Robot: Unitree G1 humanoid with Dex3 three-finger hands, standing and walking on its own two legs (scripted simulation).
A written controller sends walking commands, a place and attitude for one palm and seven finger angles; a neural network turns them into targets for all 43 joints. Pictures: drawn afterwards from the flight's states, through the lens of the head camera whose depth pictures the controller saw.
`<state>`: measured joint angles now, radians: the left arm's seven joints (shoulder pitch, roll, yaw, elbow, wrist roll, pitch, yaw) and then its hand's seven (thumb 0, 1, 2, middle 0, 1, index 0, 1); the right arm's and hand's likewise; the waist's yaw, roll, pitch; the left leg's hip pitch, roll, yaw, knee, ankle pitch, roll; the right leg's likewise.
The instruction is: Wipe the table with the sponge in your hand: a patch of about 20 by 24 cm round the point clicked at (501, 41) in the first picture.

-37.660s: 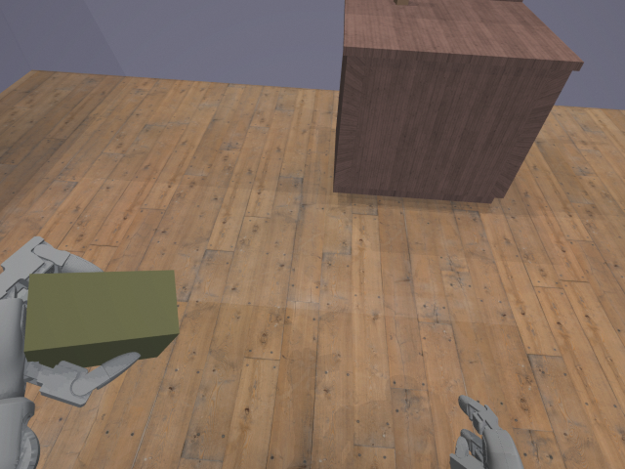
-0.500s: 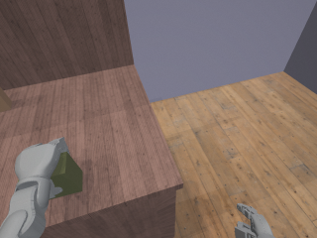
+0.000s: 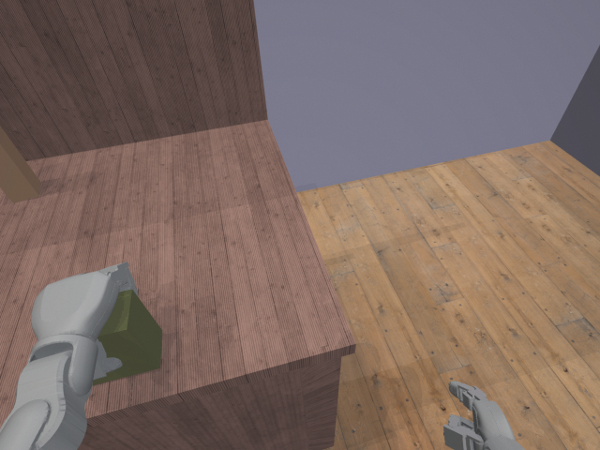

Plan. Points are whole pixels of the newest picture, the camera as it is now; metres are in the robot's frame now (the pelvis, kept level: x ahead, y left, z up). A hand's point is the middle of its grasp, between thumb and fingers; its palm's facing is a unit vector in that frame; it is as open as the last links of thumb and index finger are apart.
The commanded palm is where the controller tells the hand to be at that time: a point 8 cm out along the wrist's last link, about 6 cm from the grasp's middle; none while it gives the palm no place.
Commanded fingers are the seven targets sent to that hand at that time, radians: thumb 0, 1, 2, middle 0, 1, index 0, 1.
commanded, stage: lift the sponge slowly off the table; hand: left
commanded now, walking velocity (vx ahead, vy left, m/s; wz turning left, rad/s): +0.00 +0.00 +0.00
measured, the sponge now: (113, 345) +0.23 +0.30 +0.01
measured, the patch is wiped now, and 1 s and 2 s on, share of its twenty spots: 1.00 1.00 1.00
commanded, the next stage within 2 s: bring the sponge back beside the body in 1.66 s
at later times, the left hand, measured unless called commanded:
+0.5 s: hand (88, 319) +0.23 +0.30 +0.09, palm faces +0.01 -0.09 -1.00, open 10.3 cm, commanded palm +0.20 +0.30 +0.15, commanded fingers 0.00 0.10 1.30 -1.20 -1.60 -1.20 -1.60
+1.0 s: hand (87, 297) +0.24 +0.29 +0.12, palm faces +0.01 -0.07 -1.00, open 10.3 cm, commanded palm +0.21 +0.29 +0.19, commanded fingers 0.00 0.10 1.30 -1.20 -1.60 -1.20 -1.60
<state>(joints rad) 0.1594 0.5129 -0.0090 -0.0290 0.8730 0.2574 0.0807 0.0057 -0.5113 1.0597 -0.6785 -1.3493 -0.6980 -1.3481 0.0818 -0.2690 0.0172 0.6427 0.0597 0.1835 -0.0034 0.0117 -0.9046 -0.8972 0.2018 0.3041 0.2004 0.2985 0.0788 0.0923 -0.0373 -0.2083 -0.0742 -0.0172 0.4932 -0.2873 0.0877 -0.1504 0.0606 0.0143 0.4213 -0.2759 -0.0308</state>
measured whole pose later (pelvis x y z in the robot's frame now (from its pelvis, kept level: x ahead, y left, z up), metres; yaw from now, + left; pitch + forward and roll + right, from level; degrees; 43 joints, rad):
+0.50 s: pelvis -0.01 -0.01 +0.00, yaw +1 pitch -2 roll -1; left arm 0.08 0.55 -0.01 -0.04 0.86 0.26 0.02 0.00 -0.53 1.06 -0.71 -1.32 -0.73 -1.32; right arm 0.04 -0.27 0.03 0.66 0.06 0.19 -0.02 0.01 -0.90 -0.90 0.20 0.30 0.20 0.30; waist 0.10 0.10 0.00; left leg -0.15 -0.07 -0.03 0.43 -0.24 0.08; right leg -0.09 0.06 0.00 0.36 -0.23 -0.04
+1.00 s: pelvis -0.02 -0.02 +0.01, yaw +1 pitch -3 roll -1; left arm -0.01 0.60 0.01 -0.04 0.83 0.31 -0.06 0.00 -0.53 1.06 -0.71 -1.32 -0.73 -1.32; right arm 0.03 -0.28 0.04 0.65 0.07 0.20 -0.03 0.01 -0.90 -0.90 0.20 0.30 0.20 0.30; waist 0.09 0.11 0.02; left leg -0.13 -0.06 -0.04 0.40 -0.21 0.06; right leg -0.08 0.07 0.00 0.34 -0.22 -0.06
